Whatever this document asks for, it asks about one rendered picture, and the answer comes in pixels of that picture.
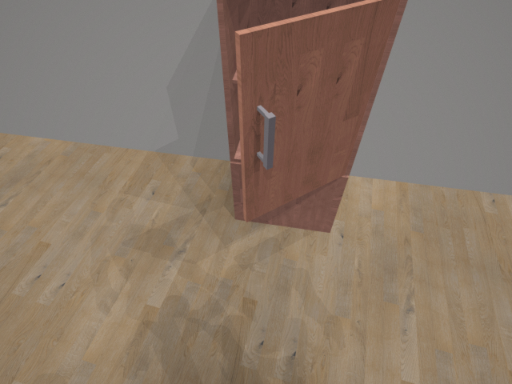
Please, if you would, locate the cupboard door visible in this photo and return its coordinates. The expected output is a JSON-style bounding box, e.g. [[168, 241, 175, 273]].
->
[[235, 0, 400, 222]]

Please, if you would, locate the handle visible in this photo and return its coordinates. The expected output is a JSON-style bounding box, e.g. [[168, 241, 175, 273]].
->
[[257, 106, 276, 170]]

